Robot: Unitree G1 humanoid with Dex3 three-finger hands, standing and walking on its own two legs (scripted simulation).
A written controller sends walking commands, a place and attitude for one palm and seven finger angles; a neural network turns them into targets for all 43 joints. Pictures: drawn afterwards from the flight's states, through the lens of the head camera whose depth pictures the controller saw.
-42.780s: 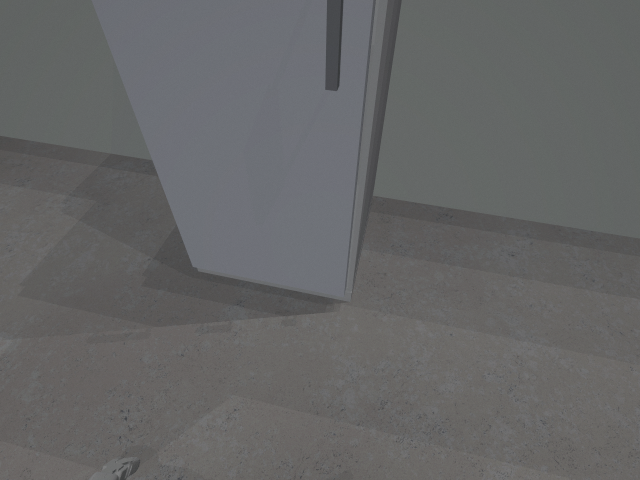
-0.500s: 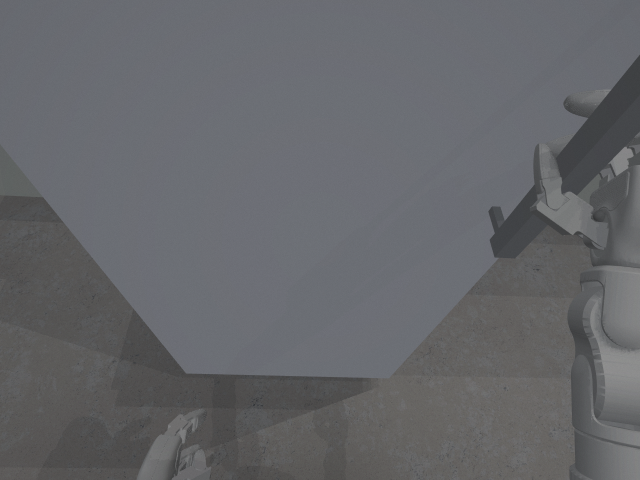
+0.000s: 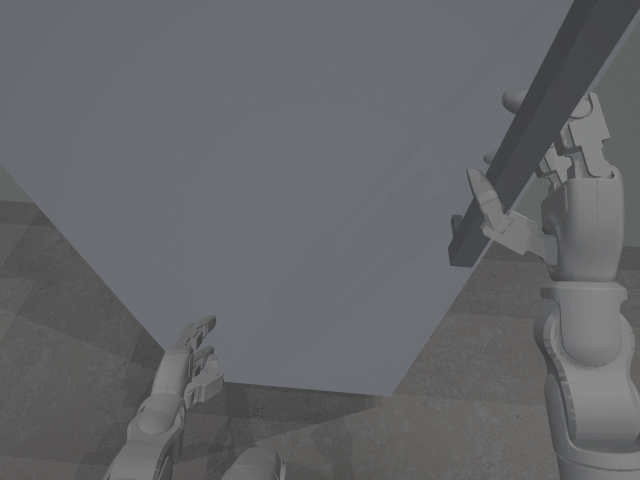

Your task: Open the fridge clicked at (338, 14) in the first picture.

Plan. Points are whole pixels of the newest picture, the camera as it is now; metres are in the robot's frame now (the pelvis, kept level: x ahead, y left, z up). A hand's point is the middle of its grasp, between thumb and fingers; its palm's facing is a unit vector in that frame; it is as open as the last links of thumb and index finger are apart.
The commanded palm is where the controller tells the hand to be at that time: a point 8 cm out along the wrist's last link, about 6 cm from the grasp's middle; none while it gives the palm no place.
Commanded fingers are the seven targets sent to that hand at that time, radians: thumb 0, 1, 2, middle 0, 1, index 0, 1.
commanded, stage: walk backward, drawing the door open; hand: right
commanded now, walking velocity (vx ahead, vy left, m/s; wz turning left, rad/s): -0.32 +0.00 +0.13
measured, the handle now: (506, 150) +0.36 -0.12 +0.25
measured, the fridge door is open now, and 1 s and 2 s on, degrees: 0 5 22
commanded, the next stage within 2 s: none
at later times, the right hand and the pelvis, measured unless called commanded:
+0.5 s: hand (483, 203) +0.32 -0.10 +0.23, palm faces +0.23 +0.95 -0.20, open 7.5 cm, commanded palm +0.26 -0.15 +0.22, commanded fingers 0.00 -0.90 -0.90 0.45 1.40 0.45 1.40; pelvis -0.06 +0.06 +0.02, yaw +4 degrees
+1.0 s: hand (495, 249) +0.27 -0.10 +0.23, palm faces +0.07 +0.98 -0.18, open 7.9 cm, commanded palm +0.24 -0.16 +0.23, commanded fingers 0.00 -0.90 -0.90 0.45 1.40 0.45 1.40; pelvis -0.08 +0.01 +0.01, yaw +5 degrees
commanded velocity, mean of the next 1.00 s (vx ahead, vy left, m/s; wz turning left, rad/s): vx -0.25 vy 0.00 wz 0.01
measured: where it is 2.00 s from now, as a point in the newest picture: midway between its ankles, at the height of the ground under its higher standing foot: outside the picture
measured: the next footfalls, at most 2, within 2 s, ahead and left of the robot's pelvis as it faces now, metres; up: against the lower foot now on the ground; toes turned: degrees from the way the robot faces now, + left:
left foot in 0.26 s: -0.03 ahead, +0.14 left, +0.00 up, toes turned +10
right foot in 0.70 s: -0.03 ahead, -0.13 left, +0.00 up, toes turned +5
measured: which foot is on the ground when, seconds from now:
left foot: up 0.00-0.24, down 0.26-1.00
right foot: down 0.00-0.28, up 0.30-0.68, down 0.70-1.00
